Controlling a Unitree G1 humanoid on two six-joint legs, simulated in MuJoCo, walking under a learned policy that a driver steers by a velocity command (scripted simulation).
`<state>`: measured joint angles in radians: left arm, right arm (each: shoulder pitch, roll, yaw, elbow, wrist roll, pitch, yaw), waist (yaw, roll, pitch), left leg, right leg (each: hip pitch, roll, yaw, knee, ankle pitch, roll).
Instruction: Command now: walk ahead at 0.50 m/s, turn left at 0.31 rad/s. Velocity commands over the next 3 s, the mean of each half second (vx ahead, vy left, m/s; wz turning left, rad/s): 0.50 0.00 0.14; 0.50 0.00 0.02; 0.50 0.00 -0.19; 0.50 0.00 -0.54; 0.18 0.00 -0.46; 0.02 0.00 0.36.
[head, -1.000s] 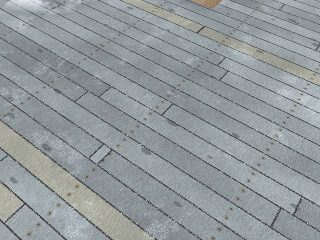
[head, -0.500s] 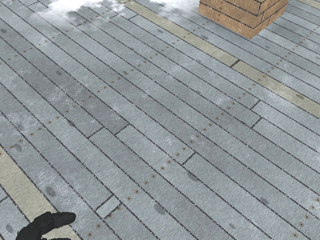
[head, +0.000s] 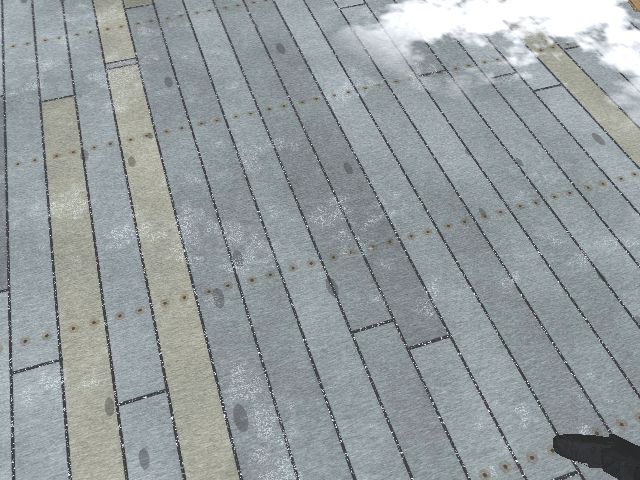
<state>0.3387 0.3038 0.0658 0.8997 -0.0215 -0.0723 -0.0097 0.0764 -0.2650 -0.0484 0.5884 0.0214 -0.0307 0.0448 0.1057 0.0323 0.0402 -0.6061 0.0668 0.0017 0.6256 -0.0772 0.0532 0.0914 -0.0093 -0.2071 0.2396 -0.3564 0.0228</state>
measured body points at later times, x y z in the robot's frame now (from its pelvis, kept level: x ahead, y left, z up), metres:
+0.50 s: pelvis +0.28 +0.01 +0.01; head +0.30 +0.01 +0.46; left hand +0.47 +0.26 -0.09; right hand +0.32 -0.28 -0.11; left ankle +0.16 +0.12 -0.73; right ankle +0.46 -0.12 -0.70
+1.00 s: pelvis +0.55 -0.01 +0.01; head +0.58 -0.02 +0.46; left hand +0.54 +0.27 -0.12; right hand +0.77 -0.24 -0.08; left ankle +0.73 +0.15 -0.69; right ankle +0.46 -0.11 -0.73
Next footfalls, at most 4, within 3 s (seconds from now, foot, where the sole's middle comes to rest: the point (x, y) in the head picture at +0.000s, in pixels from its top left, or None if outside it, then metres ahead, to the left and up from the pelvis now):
0.06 left None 0.20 0.12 -0.77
0.58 right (420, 460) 0.50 -0.11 -0.77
1.12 left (311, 325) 0.79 0.14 -0.77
1.66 right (421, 240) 1.07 -0.11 -0.77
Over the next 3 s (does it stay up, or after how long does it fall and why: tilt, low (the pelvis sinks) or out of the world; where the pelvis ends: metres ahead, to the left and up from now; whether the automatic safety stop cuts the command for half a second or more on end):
stays up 1.27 -0.07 0.01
